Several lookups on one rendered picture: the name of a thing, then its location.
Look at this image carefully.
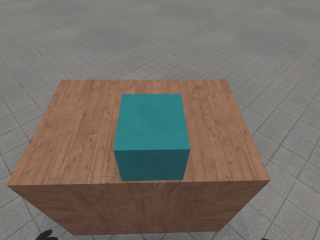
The carton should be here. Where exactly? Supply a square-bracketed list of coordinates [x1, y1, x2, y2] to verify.
[113, 94, 190, 181]

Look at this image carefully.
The pedestal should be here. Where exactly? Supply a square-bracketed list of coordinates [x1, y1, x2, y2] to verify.
[6, 79, 271, 236]

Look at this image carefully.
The left robot hand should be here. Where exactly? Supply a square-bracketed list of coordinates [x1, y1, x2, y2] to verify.
[35, 229, 58, 240]

